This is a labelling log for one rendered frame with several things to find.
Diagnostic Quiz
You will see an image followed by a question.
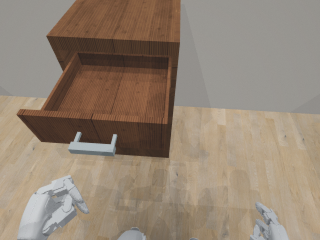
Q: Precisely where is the drawer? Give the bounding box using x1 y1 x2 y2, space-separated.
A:
16 51 172 151

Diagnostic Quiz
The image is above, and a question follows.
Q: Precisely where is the left robot hand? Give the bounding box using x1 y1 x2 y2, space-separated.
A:
17 175 90 240

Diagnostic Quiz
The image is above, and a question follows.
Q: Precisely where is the robot left shin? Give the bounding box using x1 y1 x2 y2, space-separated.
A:
130 227 140 231

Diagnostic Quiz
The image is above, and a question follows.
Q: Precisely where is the cabinet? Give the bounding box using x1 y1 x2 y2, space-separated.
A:
46 0 181 158

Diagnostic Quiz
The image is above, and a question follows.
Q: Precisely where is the handle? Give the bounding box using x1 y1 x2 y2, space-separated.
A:
68 132 118 157

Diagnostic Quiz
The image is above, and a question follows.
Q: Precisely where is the right robot hand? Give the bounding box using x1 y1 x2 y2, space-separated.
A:
250 202 289 240

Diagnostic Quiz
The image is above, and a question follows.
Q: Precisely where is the left robot thigh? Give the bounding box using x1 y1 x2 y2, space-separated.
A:
117 230 146 240

